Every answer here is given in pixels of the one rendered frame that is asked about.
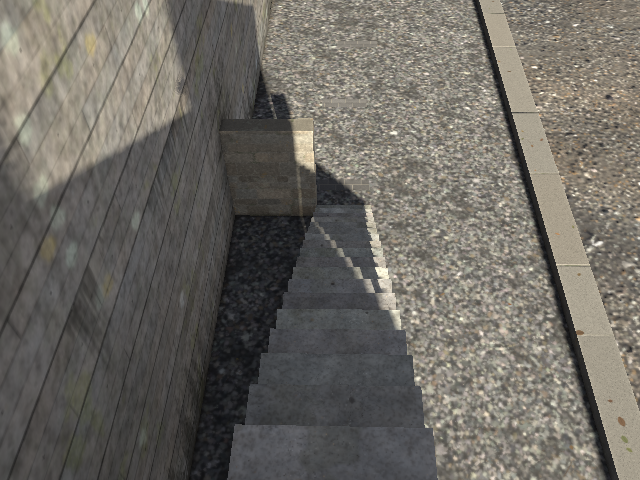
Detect stairs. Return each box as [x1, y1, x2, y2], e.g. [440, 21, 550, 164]
[227, 205, 438, 480]

